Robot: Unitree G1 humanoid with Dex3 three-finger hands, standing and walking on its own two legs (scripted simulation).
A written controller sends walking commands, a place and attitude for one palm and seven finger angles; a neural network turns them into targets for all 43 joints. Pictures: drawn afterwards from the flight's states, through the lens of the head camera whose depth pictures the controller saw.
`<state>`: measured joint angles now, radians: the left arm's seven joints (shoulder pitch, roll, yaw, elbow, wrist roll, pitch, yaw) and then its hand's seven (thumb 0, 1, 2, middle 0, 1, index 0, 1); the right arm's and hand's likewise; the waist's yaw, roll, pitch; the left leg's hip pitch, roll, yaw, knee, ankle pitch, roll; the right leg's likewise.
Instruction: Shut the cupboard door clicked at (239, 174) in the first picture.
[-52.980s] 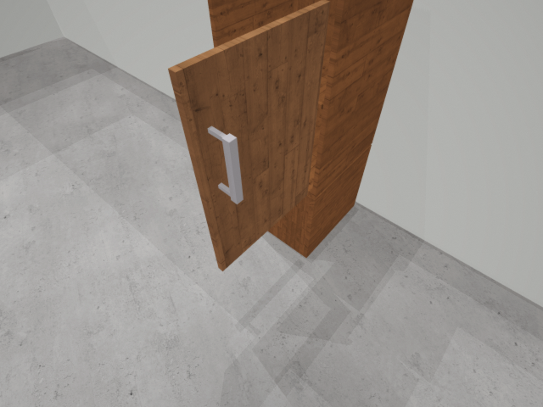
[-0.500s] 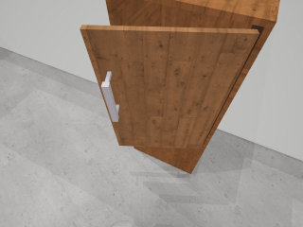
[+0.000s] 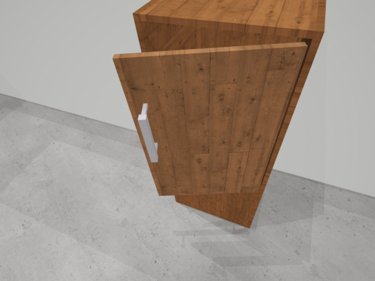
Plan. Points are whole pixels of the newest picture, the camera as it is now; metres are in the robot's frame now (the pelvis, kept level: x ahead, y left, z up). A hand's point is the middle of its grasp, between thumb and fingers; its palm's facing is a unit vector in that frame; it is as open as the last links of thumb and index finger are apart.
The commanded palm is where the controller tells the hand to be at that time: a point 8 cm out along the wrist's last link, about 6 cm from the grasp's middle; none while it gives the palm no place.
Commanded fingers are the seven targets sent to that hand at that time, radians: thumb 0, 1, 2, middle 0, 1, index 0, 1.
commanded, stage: come to a stop and stand still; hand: left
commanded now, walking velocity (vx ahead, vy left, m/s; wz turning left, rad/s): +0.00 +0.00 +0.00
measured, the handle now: (150, 134) +0.45 +0.13 +0.05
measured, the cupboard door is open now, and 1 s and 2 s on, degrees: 23 23 23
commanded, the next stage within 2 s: look again from close up in 0.02 s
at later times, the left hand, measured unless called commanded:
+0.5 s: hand out of the picture +0.03 +0.15 -0.16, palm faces +0.00 -0.97 -0.23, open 7.3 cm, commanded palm none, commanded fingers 0.00 0.90 0.90 -0.20 -0.30 -0.20 -0.30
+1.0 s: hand (132, 235) +0.21 +0.14 +0.00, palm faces +0.22 -0.98 -0.03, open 7.0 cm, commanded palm +0.12 +0.19 -0.05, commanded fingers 0.00 0.90 0.90 -0.42 -0.54 -0.42 -0.54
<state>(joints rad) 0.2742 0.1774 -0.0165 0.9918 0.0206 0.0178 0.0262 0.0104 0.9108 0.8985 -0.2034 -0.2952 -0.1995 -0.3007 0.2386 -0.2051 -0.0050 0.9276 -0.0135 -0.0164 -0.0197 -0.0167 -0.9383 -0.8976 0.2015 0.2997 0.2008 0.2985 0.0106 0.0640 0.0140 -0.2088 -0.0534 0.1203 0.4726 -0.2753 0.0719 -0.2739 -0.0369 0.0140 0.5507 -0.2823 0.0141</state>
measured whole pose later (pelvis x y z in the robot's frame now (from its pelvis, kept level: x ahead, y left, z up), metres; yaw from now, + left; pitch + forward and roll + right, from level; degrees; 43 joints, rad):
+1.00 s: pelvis +0.00 -0.05 -0.03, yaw +4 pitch +8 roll +2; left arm 0.33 0.14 0.12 0.22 -0.21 -0.42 -0.08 0.02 0.93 0.90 -0.27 -0.37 -0.27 -0.38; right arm 0.23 -0.27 -0.05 0.74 0.00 -0.31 -0.04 0.01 -0.91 -0.90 0.20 0.30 0.20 0.30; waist -0.02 0.01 -0.12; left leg -0.52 -0.01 0.03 0.78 -0.38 -0.01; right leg -0.55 -0.01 -0.07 0.83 -0.42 -0.06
